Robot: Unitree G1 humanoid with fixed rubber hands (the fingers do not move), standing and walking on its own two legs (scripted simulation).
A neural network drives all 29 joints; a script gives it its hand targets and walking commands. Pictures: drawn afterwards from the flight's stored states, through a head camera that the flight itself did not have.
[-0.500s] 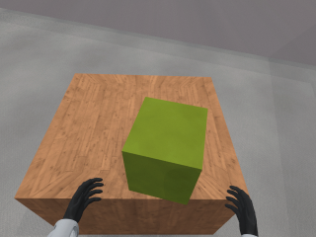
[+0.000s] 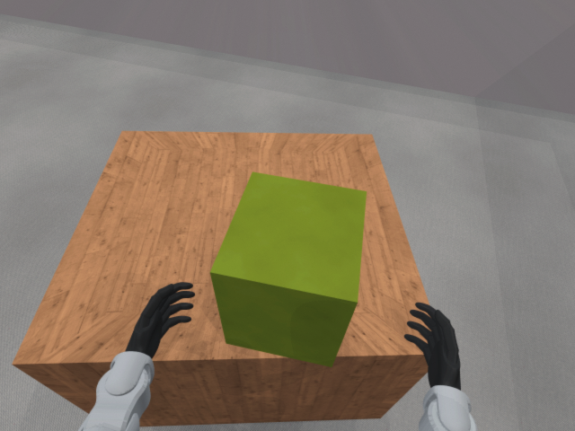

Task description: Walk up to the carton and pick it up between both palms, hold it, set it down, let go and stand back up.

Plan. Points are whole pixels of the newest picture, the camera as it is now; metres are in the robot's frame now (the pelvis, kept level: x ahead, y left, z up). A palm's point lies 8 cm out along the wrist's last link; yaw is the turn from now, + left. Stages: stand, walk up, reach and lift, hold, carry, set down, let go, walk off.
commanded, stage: reach and lift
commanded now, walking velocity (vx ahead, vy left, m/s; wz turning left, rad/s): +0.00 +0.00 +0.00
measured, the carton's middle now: (292, 271) +0.42 +0.00 -0.09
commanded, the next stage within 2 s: none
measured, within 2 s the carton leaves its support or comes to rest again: neither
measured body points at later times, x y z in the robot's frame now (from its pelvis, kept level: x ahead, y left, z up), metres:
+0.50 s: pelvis +0.00 -0.02 +0.01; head -0.01 -0.01 +0.46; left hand +0.33 +0.20 +0.02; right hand +0.29 -0.23 +0.02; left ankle +0.01 +0.12 -0.73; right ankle -0.03 -0.15 -0.73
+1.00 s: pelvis +0.00 -0.01 +0.00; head +0.03 +0.01 +0.45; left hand +0.42 +0.18 +0.06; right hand +0.36 -0.23 +0.05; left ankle +0.01 +0.12 -0.73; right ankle -0.03 -0.15 -0.73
